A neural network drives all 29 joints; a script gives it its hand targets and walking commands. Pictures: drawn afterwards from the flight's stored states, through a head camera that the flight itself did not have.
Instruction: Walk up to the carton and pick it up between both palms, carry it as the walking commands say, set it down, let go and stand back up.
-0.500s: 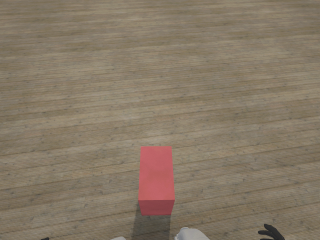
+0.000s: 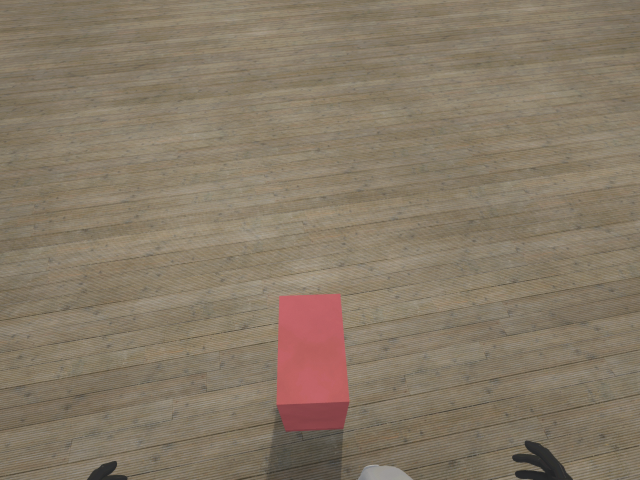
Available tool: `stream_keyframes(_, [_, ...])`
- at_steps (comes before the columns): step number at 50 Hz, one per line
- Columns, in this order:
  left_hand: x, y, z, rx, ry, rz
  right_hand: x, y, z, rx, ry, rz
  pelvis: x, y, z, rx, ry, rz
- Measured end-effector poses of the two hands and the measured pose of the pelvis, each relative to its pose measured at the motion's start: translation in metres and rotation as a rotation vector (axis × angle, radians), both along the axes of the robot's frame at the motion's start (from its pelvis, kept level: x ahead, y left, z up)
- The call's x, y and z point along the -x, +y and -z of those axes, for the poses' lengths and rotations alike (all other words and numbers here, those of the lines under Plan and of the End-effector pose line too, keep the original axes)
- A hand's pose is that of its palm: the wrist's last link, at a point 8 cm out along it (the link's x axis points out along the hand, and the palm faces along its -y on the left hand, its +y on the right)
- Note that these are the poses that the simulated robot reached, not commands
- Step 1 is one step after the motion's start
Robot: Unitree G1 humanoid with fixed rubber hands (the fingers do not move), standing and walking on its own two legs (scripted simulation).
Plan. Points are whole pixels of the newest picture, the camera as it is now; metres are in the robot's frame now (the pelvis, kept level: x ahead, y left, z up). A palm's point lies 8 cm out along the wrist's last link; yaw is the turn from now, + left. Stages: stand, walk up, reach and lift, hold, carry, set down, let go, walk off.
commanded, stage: walk up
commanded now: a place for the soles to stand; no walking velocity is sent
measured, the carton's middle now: (312, 364) +0.46 +0.02 -0.61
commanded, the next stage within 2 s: stand in 1.60 s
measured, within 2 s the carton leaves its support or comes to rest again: neither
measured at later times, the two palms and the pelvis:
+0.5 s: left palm out of the picture +0.12 +0.30 -0.11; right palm out of the picture +0.10 -0.30 -0.11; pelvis +0.01 +0.01 +0.00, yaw -3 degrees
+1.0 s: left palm out of the picture +0.13 +0.31 -0.11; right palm out of the picture +0.11 -0.29 -0.11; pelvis +0.02 +0.01 +0.00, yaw -2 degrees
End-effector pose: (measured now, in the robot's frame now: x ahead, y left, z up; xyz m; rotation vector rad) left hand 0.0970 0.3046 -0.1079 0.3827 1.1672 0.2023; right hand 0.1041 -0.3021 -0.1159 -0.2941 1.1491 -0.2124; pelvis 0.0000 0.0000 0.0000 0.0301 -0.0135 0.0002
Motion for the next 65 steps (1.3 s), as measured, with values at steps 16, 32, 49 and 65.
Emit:
stream_keyframes(16, [-0.021,-0.002,-0.002,0.02,-0.021,0.034,0.012,0.002,-0.006,0.005,0.016,0.042,-0.005,0.005,-0.004,0.01,-0.008,0.022])
stream_keyframes(32, [-0.023,0.003,-0.002,0.006,-0.003,0.046,-0.001,0.002,-0.006,0.003,-0.009,0.061,-0.013,0.007,-0.002,0.017,-0.012,0.037])
stream_keyframes(49, [-0.033,0.004,0.001,0.008,0.002,0.059,-0.004,0.006,-0.005,0.002,0.002,0.075,-0.02,0.01,-0.002,0.022,-0.014,0.046])
stream_keyframes(65, [-0.039,0.005,-0.001,0.004,-0.024,0.076,-0.002,0.01,-0.004,-0.007,-0.01,0.09,-0.02,0.013,-0.001,0.025,-0.025,0.052])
